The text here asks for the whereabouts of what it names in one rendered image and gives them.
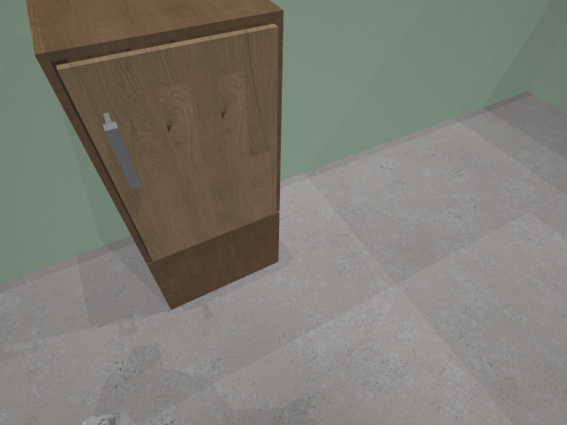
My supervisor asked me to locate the handle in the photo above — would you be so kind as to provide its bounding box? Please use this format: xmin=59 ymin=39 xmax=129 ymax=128
xmin=103 ymin=112 xmax=142 ymax=189

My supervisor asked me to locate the cupboard door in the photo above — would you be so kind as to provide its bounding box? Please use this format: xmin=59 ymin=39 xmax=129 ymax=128
xmin=56 ymin=24 xmax=278 ymax=261

